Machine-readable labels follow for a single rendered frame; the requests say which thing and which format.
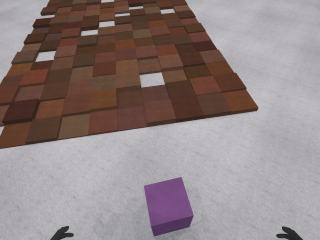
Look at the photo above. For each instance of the carton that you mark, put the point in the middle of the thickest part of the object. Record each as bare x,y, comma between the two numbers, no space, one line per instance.
168,206

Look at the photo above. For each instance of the left robot hand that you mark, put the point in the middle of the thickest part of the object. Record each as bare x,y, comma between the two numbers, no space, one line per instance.
60,234

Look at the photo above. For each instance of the right robot hand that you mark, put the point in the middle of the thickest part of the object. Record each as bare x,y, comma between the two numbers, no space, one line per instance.
291,234

